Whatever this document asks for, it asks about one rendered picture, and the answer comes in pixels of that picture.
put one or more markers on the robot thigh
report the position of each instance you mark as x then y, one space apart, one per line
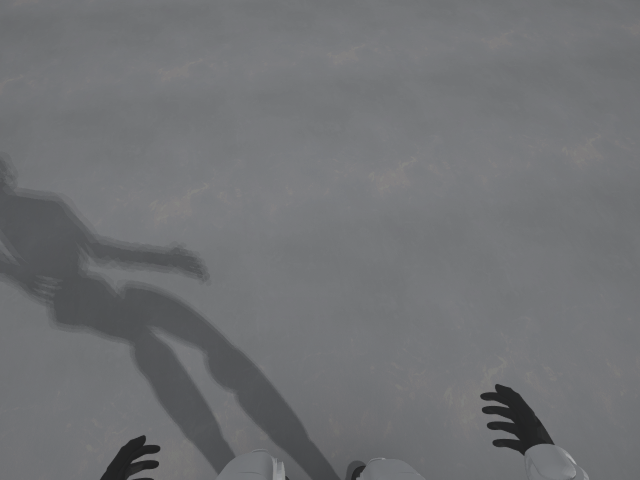
253 466
389 469

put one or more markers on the left robot hand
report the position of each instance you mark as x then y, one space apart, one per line
121 468

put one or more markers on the left robot thigh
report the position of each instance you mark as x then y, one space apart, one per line
253 466

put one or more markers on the right robot thigh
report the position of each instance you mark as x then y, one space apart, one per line
389 469

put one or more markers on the right robot forearm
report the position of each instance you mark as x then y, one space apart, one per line
550 462

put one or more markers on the right robot hand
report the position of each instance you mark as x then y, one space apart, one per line
527 427

